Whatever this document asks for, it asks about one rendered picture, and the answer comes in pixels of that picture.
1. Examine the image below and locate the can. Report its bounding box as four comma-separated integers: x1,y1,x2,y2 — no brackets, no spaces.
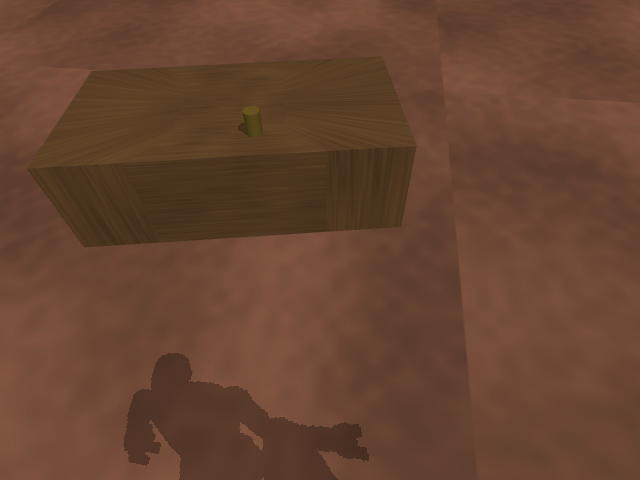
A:
243,106,263,138

